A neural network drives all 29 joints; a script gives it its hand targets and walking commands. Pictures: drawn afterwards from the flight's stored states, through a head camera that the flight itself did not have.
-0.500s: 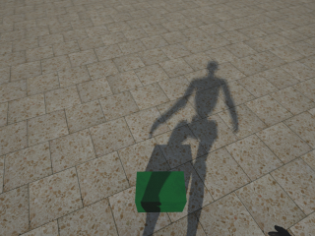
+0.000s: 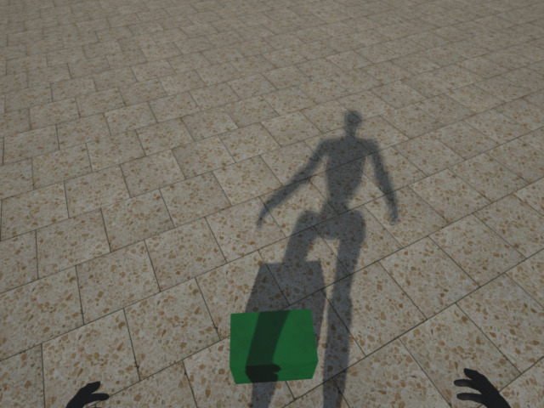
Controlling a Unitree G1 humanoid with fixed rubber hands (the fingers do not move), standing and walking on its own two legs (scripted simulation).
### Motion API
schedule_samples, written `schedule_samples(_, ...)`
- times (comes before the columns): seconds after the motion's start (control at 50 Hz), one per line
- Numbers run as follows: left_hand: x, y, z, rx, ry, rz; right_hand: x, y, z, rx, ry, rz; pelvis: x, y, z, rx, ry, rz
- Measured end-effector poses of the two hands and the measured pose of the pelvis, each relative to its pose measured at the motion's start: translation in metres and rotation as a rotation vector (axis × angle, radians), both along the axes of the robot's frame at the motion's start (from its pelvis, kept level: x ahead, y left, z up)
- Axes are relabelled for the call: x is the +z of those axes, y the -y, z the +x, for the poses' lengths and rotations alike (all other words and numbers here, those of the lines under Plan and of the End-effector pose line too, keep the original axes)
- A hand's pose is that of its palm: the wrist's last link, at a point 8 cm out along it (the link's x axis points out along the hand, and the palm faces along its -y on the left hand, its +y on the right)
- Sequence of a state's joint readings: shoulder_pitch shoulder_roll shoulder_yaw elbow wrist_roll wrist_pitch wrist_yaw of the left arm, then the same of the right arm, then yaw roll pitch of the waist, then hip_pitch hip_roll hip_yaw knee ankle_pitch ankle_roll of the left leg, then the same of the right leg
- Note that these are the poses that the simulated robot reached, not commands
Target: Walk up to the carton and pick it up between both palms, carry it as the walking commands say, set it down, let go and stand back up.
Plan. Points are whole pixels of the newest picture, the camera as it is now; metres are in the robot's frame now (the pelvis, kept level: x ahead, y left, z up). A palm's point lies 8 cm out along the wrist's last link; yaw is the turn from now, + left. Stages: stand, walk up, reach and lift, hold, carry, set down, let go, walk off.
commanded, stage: walk up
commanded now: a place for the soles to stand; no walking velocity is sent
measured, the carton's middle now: (272, 347) +0.42 +0.01 -0.68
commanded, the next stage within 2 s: stand in 0.24 s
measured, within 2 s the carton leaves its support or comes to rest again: neither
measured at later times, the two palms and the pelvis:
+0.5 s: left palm out of the picture +0.11 +0.32 -0.10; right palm out of the picture +0.09 -0.31 -0.10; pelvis +0.01 +0.01 +0.00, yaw -1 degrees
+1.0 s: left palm (90, 398) +0.17 +0.30 -0.12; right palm (454, 374) +0.20 -0.28 -0.11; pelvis +0.00 +0.01 -0.03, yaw +4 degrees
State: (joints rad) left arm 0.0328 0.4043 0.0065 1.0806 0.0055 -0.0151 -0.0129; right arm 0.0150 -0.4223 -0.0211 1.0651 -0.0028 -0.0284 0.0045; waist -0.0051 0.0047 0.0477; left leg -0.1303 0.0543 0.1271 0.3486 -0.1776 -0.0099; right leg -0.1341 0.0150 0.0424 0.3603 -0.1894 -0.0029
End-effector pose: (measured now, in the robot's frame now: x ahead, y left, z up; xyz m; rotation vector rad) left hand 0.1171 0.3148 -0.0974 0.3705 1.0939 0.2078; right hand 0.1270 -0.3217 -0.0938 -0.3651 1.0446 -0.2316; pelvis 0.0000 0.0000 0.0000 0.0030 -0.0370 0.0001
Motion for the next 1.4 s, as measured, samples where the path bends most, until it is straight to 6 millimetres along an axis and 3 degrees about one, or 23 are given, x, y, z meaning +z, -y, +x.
schedule_samples(0.14, -0.003, 0.000, -0.014, 0.014, -0.036, 0.002, -0.009, -0.003, -0.024, -0.022, -0.072, 0.017, 0.001, 0.000, 0.002, -0.002, -0.002, -0.003)
schedule_samples(0.28, -0.005, -0.004, -0.016, 0.018, -0.051, 0.001, -0.013, -0.007, -0.038, -0.042, -0.111, 0.020, 0.002, -0.003, 0.004, -0.004, -0.004, -0.002)
schedule_samples(0.64, -0.007, -0.008, 0.000, 0.000, -0.042, -0.004, -0.007, -0.011, -0.027, -0.059, -0.086, 0.009, 0.001, -0.011, 0.011, -0.014, -0.005, 0.000)
schedule_samples(0.74, 0.001, 0.001, 0.029, 0.025, 0.085, -0.064, 0.000, -0.025, 0.017, 0.010, 0.010, 0.035, -0.009, -0.012, 0.000, 0.029, -0.010, 0.001)
schedule_samples(0.8, 0.000, 0.005, 0.032, 0.034, 0.078, -0.073, 0.003, -0.032, 0.038, 0.033, 0.030, 0.039, -0.013, -0.012, -0.003, 0.049, -0.009, 0.001)
schedule_samples(0.94, -0.012, 0.009, 0.037, 0.086, 0.084, -0.093, -0.008, -0.036, 0.056, 0.033, 0.007, 0.049, -0.024, -0.009, -0.001, 0.063, -0.071, -0.004)
schedule_samples(1.18, -0.040, 0.025, 0.111, 0.049, 0.203, -0.129, -0.043, -0.056, 0.109, 0.022, 0.126, 0.130, -0.058, -0.001, -0.020, 0.081, -0.223, -0.013)
schedule_samples(1.4, -0.058, 0.028, 0.151, 0.068, 0.254, -0.168, -0.064, -0.075, 0.161, 0.045, 0.196, 0.173, -0.079, 0.005, -0.055, 0.081, -0.329, -0.016)
